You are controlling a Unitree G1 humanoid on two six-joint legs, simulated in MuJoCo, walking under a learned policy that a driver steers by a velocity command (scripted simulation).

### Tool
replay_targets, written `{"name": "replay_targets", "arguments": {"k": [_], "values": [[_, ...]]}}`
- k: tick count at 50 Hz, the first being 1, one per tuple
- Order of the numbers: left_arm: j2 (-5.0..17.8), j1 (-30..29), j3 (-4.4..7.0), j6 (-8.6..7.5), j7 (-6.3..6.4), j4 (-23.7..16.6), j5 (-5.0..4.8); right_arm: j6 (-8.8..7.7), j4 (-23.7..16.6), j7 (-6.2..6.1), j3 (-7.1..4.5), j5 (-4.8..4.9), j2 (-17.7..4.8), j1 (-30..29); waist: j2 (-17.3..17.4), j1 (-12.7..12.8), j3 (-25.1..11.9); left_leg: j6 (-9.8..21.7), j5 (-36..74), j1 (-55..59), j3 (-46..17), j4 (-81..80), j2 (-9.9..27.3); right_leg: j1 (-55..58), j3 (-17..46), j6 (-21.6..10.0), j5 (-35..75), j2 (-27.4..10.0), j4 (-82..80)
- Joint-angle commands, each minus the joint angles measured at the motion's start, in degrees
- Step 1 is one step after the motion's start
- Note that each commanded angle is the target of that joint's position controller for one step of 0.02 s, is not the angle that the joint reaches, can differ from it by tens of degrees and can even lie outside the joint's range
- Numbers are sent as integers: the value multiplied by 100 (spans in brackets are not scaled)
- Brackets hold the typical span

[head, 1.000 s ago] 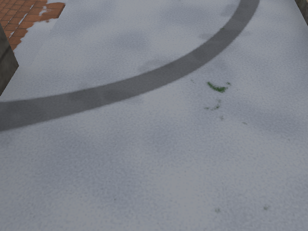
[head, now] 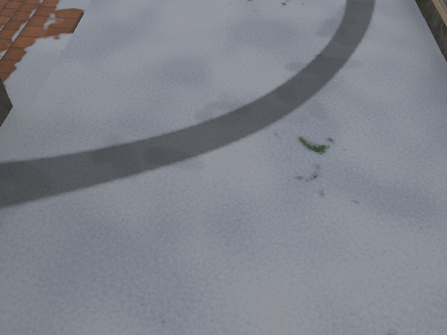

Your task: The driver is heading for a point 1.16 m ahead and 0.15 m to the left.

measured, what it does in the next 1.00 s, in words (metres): walks ahead: right foot, then left foot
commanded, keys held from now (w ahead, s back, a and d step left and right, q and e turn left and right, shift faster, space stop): w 0.82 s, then no key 0.18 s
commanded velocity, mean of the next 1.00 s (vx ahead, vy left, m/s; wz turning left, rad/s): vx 0.45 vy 0.00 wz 0.00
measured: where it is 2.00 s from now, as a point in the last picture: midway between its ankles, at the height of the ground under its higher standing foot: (212, 293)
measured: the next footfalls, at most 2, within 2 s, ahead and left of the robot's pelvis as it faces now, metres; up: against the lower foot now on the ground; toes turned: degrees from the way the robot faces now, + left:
right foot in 0.26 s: +0.33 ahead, -0.14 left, +0.00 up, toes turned -2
left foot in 0.80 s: +0.63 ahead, +0.11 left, +0.00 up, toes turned +3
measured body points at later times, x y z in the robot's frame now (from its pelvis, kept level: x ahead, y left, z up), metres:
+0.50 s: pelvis +0.27 -0.06 +0.00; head +0.29 -0.06 +0.45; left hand +0.31 +0.21 -0.14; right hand +0.38 -0.32 -0.12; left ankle +0.33 +0.11 -0.66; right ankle +0.29 -0.14 -0.74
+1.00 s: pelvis +0.55 +0.02 +0.00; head +0.58 +0.04 +0.45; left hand +0.63 +0.30 -0.14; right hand +0.63 -0.24 -0.12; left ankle +0.59 +0.11 -0.74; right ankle +0.55 -0.14 -0.66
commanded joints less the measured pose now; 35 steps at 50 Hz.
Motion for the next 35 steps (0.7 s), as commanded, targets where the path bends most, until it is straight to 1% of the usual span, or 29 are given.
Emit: {"name": "replay_targets", "arguments": {"k": [1, 3, 4, 5, 7, 8, 9, 10, 11, 12, 13, 14, 15, 16, 17, 18, 19, 20, 21, 22, 23, 25, 26, 28, 30, 33, 35], "values": [[104, -818, -6, -47, -78, -553, 50, 61, -200, -83, -44, -38, -620, 306, 618, -80, 593, 736, 2505, 611, -1041, -979, 1324, -1529, -58, 158, 675, -275, -708], [-59, -1447, -103, -29, -89, -823, 53, 86, -296, -163, -61, -55, -799, 231, 568, -165, 781, 697, 2378, -21, -717, -1198, 1135, -960, -238, 249, 1238, -99, -1830], [-81, -1681, -133, -26, -101, -918, 42, 84, -300, -190, -80, -50, -892, 310, 615, -220, 822, 697, 2288, -212, -639, -1310, 1117, -652, -329, 262, 1472, 5, -2253], [-32, -1832, -141, -18, -116, -990, 27, 75, -275, -203, -104, -31, -969, 432, 681, -247, 852, 723, 2225, -267, -625, -1413, 1173, -428, -386, 253, 1611, 77, -2518], [111, -1993, -132, -7, -151, -1123, -14, 58, -221, -206, -144, 41, -1008, 533, 745, -190, 948, 705, 2286, -36, -603, -1434, 1355, -305, -266, 136, 1757, 79, -2905], [189, -2034, -117, -13, -171, -1180, -22, 62, -209, -206, -162, 70, -1003, 526, 737, -128, 949, 665, 2504, 192, -573, -1349, 1447, -291, -206, 48, 1751, 78, -3069], [289, -1984, -83, -28, -190, -1209, -18, 77, -218, -206, -184, 75, -1020, 480, 729, -21, 862, 606, 2993, 436, -525, -1161, 1523, -171, -180, -48, 1686, 114, -3194], [421, -1791, -23, -42, -200, -1194, -9, 100, -248, -207, -213, 60, -1080, 402, 783, 147, 646, 536, 3920, 664, -465, -827, 1574, 142, -208, -149, 1570, 213, -3225], [576, -1404, 59, -43, -190, -1111, -4, 142, -281, -209, -248, 36, -1152, 328, 899, 383, 291, 467, 5007, 826, -392, -301, 1586, 680, -301, -258, 1401, 370, -3157], [773, -563, 185, -26, -158, -865, -17, 203, -326, -207, -250, -1, -1135, 236, 934, 808, -233, 355, 5760, 724, -235, 663, 1435, 1695, -401, -412, 1328, 538, -3153], [996, 422, 305, 13, -102, -586, -21, 228, -423, -195, -220, -44, -1090, 139, 886, 1245, -790, 193, 5310, -124, -160, 1926, 1227, 3200, -87, -615, 1322, 253, -3073], [1528, 1321, 431, 45, -52, -423, 142, 159, -559, -121, -55, -101, -489, 666, -312, 1103, -1794, -102, 2740, -2260, -10, 4192, 474, 5511, 2207, -1391, 510, -1297, -3110], [1275, 1453, 334, 79, -76, -330, 135, 4, -450, -70, 45, 29, -164, 837, -1243, 984, -2510, -189, -1301, -3234, -621, 5734, -243, 5935, 4554, -1894, -493, -2123, -4385], [914, 875, 214, 43, -102, -374, 68, -133, -651, -47, -119, 200, -740, 226, -901, 944, -1469, -22, -1179, -3848, -931, 6237, 131, 5076, 4094, -1559, -884, -1824, -4704], [679, 311, 140, 11, -99, -503, 75, -197, -844, -62, -168, 300, -933, -323, -556, 759, -674, 82, -690, -3941, -718, 6142, 441, 4031, 3145, -1339, -561, -1641, -4848], [515, -116, 79, -46, -138, -551, 131, -194, -888, -112, -193, 255, -901, -546, -66, 513, -212, 89, -223, -3672, -601, 5752, 715, 3027, 2449, -1205, 97, -1418, -5049], [350, -337, 30, -98, -161, -563, 193, -124, -868, -159, -253, 159, -868, -492, -87, 273, -86, 91, 49, -3264, -615, 5394, 921, 2407, 1930, -1071, 510, -1181, -5187], [299, -402, 11, -108, -182, -523, 221, -35, -846, -173, -245, 124, -702, -312, -215, 103, -32, 73, 144, -2938, -631, 5213, 1007, 1995, 1640, -1045, 589, -1041, -5343], [305, -357, 9, -116, -188, -468, 202, 38, -842, -186, -236, 114, -568, -229, -266, 28, 28, 46, 142, -2820, -593, 5022, 1049, 1742, 1452, -1076, 643, -974, -5476], [363, -254, 15, -127, -169, -399, 185, 90, -885, -196, -238, 101, -525, -281, -271, -9, 138, -4, 185, -2853, -532, 4835, 1081, 1542, 1270, -1120, 738, -942, -5597], [472, -143, 33, -137, -132, -346, 190, 118, -986, -209, -257, 78, -577, -476, -252, -9, 249, -73, 389, -3027, -501, 4590, 1119, 1464, 1156, -1163, 792, -934, -5707], [661, 110, 72, -134, -30, -272, 200, 124, -1208, -219, -287, 14, -683, -1027, -147, 95, 392, -218, 1010, -3511, -476, 3926, 1179, 1593, 1038, -1195, 946, -944, -5813], [701, 232, 80, -119, 12, -248, 193, 111, -1289, -206, -289, -4, -687, -1262, -108, 159, 408, -256, 1376, -3652, -458, 3531, 1171, 1721, 950, -1154, 1061, -915, -5814], [739, 427, 82, -84, 69, -224, 160, 70, -1417, -159, -261, 1, -616, -1698, -97, 291, 418, -280, 2018, -3581, -340, 2660, 1050, 1856, 671, -1004, 1301, -776, -5778], [810, 701, 92, -63, 96, -159, 111, 42, -1535, -106, -211, 31, -531, -2169, -86, 465, 439, -295, 2405, -3364, -153, 1977, 870, 1997, 482, -904, 1331, -714, -5750], [858, 1106, 112, 5, 103, -10, 58, 26, -1718, -7, -167, 86, -546, -2676, -87, 650, 526, -269, 2328, -3432, -136, 1446, 755, 2597, 491, -879, 1308, -906, -5530], [885, 1243, 138, 78, 112, 60, 47, 0, -1853, 68, -169, 100, -627, -2859, -112, 641, 543, -147, 1949, -3532, -185, 1200, 712, 3094, 565, -817, 1450, -1126, -5269]]}}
